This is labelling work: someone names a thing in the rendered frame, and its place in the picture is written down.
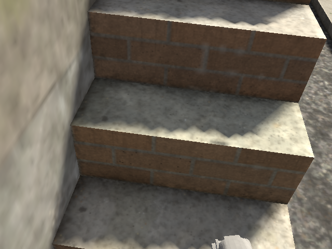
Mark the robot right thigh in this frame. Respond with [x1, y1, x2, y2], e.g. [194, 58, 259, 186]
[212, 235, 252, 249]

